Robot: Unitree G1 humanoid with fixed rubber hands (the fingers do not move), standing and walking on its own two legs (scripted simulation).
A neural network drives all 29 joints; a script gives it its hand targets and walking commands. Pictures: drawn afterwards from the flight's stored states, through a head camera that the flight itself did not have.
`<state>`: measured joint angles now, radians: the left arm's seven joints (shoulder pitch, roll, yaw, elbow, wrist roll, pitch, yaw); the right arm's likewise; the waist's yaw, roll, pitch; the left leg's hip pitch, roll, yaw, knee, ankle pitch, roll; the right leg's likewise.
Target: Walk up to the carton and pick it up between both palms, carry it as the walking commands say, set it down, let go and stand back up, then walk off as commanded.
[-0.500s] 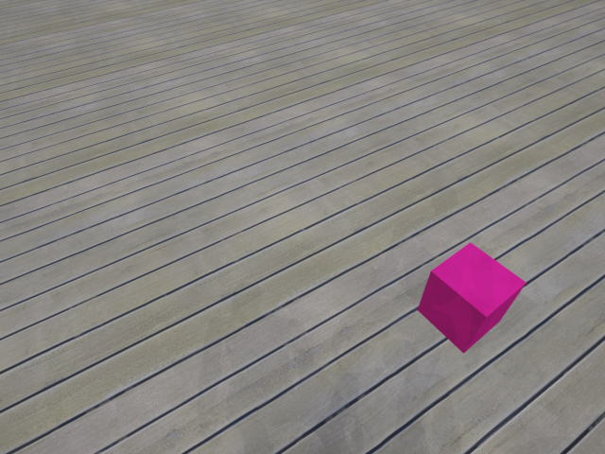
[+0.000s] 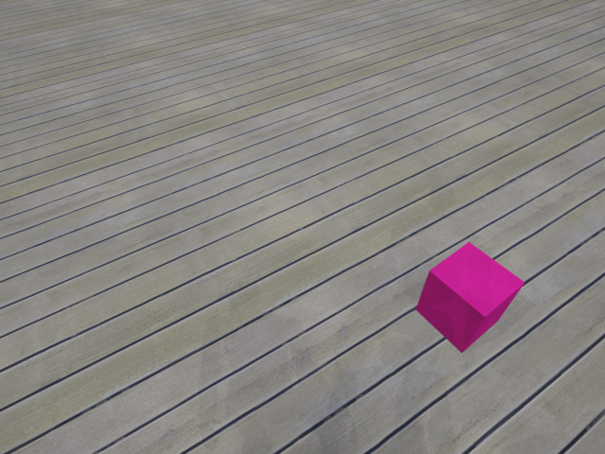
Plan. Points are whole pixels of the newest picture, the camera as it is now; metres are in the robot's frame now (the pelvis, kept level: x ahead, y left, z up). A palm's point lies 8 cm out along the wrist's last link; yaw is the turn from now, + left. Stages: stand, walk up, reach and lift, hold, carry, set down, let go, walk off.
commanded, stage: stand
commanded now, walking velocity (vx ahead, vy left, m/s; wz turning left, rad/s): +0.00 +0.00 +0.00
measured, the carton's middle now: (465, 297) +0.75 -0.48 -0.65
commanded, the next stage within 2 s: walk off in 0.10 s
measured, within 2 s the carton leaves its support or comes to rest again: neither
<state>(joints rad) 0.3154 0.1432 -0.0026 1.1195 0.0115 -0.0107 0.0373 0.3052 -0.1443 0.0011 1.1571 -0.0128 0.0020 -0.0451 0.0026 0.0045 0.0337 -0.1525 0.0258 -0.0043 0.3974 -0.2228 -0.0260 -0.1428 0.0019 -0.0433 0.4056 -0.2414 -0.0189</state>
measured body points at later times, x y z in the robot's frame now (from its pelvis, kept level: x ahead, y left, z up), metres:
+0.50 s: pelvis +0.00 +0.02 +0.00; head +0.01 +0.01 +0.45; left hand -0.01 +0.27 -0.15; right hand -0.01 -0.23 -0.16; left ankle -0.03 +0.14 -0.71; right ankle -0.01 -0.11 -0.74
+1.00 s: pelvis -0.02 +0.15 -0.01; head +0.00 +0.14 +0.44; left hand +0.05 +0.40 -0.15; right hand +0.00 -0.09 -0.17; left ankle -0.01 +0.20 -0.74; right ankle -0.05 +0.08 -0.72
